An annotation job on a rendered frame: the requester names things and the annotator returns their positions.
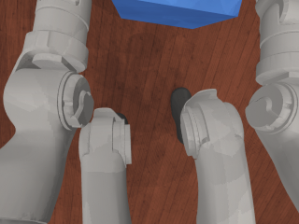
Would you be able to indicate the carton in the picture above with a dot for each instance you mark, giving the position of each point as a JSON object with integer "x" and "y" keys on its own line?
{"x": 188, "y": 14}

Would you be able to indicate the robot left foot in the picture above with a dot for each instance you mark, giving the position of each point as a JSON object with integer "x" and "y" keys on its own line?
{"x": 123, "y": 117}

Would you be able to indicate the right robot upper arm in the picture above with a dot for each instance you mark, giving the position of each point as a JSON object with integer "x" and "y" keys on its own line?
{"x": 273, "y": 112}

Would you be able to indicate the robot foot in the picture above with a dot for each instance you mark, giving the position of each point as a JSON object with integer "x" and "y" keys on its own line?
{"x": 178, "y": 99}
{"x": 123, "y": 117}

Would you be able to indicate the robot right foot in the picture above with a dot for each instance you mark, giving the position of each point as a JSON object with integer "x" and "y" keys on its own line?
{"x": 178, "y": 99}

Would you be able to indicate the robot right forearm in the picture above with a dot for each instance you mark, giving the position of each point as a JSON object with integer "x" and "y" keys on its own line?
{"x": 279, "y": 41}

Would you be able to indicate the robot left forearm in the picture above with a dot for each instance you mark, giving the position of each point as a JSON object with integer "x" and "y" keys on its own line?
{"x": 59, "y": 37}

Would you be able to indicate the left robot upper arm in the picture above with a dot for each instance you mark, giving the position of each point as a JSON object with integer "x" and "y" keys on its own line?
{"x": 46, "y": 106}

